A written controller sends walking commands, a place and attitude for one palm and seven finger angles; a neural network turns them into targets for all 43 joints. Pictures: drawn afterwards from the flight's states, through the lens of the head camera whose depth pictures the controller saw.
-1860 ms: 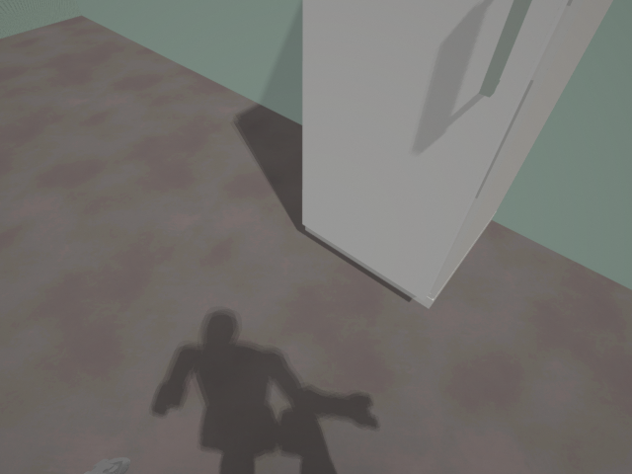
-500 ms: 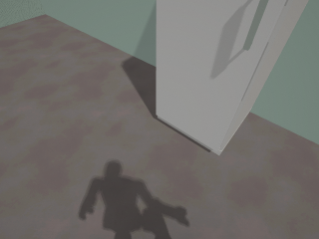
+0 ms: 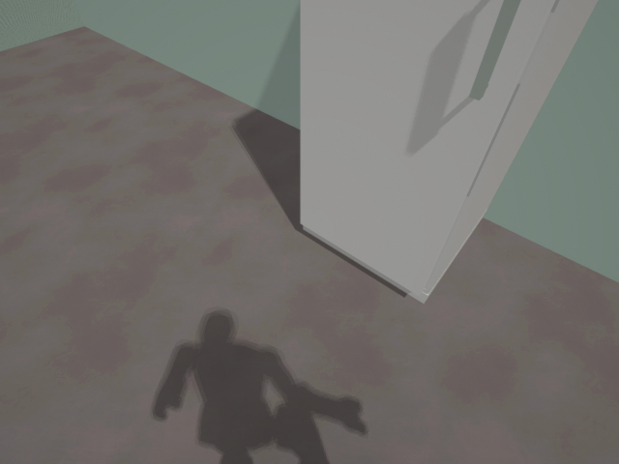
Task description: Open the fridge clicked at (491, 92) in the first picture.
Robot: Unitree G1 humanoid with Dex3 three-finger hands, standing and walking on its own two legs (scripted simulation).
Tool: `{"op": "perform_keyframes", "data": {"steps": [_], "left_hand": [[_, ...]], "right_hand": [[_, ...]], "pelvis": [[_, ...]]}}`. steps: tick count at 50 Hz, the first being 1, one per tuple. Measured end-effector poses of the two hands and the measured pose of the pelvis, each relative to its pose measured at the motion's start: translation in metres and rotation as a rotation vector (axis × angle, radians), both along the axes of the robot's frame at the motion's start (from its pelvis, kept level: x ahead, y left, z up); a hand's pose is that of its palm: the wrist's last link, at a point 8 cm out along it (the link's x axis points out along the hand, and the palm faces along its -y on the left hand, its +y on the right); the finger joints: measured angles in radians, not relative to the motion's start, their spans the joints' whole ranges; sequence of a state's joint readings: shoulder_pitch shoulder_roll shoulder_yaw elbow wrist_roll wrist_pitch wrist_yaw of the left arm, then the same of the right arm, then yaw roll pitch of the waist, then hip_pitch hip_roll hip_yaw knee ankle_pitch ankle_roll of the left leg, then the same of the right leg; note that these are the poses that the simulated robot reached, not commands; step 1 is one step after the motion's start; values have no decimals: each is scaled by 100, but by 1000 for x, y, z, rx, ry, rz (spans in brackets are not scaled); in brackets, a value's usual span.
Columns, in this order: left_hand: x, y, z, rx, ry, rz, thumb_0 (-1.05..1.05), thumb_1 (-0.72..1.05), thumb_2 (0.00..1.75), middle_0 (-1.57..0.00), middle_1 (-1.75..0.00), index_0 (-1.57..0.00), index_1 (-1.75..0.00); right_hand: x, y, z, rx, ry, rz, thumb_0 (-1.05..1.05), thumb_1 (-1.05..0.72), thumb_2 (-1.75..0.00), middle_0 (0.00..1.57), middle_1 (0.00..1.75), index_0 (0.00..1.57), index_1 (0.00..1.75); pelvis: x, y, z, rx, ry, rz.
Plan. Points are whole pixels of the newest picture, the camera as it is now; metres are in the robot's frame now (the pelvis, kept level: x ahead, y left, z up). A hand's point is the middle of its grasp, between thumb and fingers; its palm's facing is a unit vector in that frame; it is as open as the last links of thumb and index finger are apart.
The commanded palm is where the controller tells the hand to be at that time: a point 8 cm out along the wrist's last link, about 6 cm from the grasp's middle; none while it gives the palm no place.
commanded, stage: walk to a spot facing it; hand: right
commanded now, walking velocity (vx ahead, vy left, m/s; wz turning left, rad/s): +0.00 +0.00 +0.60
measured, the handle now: (506, 23) +0.80 -0.31 +0.23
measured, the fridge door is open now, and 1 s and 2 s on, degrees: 0 0 0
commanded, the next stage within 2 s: none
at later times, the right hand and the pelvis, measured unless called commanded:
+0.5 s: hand out of the picture +0.04 -0.15 -0.17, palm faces -0.15 +0.95 -0.25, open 7.4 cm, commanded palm none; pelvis -0.03 +0.03 -0.02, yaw +13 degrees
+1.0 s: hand (443, 454) +0.19 -0.19 -0.17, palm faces -0.41 +0.89 -0.19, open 7.4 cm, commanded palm none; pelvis +0.04 -0.02 +0.00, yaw +29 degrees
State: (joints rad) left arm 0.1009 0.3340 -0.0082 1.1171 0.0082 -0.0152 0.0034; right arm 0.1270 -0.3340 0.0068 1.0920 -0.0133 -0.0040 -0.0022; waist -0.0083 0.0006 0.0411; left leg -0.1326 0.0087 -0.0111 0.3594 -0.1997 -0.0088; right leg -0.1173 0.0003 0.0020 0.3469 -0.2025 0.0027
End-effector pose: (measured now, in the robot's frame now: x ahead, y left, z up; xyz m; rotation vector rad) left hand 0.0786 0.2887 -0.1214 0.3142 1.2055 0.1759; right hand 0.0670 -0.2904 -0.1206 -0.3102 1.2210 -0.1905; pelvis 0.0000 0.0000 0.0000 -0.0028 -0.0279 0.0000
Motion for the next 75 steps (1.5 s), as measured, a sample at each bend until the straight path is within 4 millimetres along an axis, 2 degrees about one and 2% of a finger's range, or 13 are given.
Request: {"op": "perform_keyframes", "data": {"steps": [9,14,20,27,33,42,46,50,54,58,66,70,75], "left_hand": [[-10,-8,-9,-17,-31,70,0,91,90,-20,-30,-20,-30],[-35,-14,-27,-71,-32,140,0,91,90,-20,-30,-20,-30],[-69,-5,-53,-124,24,215,0,91,90,-21,-30,-20,-30],[-91,2,-34,-117,30,282,0,91,90,-20,-30,-20,-30],[-97,4,-18,-84,-15,327,0,91,90,-20,-30,-20,-30],[-82,-19,3,-5,-145,390,0,91,90,-20,-30,-20,-30],[-100,-43,11,13,-143,462,0,91,90,-20,-30,-20,-30],[-130,-70,13,-2,-53,548,0,91,90,-20,-30,-20,-30],[-159,-99,7,-38,52,657,0,91,90,-20,-30,-20,-30],[-184,-131,1,-95,164,777,0,91,90,-20,-30,-20,-30],[-204,-176,-8,-244,391,1002,0,91,90,-20,-30,-20,-30],[-191,-158,-23,-293,423,1071,0,91,90,-20,-30,-20,-30],[-123,-70,-32,-197,200,1062,1,91,90,-20,-30,-20,-30]], "right_hand": [[-2,13,-11,13,44,21,0,-90,-90,20,30,20,30],[-4,36,-22,39,74,61,0,-91,-90,20,30,20,30],[-10,71,-26,51,55,91,0,-91,-90,20,30,20,30],[-20,92,-17,84,100,126,0,-90,-90,21,30,20,30],[-10,86,-15,105,90,172,0,-90,-90,21,30,20,30],[35,45,-29,116,84,254,0,-90,-90,21,30,20,30],[79,38,-30,124,79,328,1,-91,-90,20,30,20,30],[134,50,-22,144,25,411,1,-91,-90,20,30,20,30],[182,78,-22,157,3,493,1,-91,-90,20,30,19,30],[224,125,-27,180,19,592,1,-91,-90,20,30,19,30],[307,273,-45,257,-9,826,1,-91,-90,20,30,19,30],[338,330,-53,281,-92,876,0,-91,-90,20,30,20,30],[350,338,-45,221,-40,891,0,-91,-90,20,30,20,30]], "pelvis": [[-3,2,-7,-9,4,70],[-11,10,-17,-34,-4,135],[-19,27,-28,-20,-5,174],[-26,31,-11,-27,25,241],[-23,22,-6,-21,43,304],[1,-12,-12,9,65,409],[16,-22,-7,22,43,462],[36,-22,0,40,37,515],[57,-15,0,43,34,576],[77,-2,-4,44,33,638],[121,51,-25,36,45,750],[142,88,-40,17,27,793],[167,113,-28,33,11,844]]}}
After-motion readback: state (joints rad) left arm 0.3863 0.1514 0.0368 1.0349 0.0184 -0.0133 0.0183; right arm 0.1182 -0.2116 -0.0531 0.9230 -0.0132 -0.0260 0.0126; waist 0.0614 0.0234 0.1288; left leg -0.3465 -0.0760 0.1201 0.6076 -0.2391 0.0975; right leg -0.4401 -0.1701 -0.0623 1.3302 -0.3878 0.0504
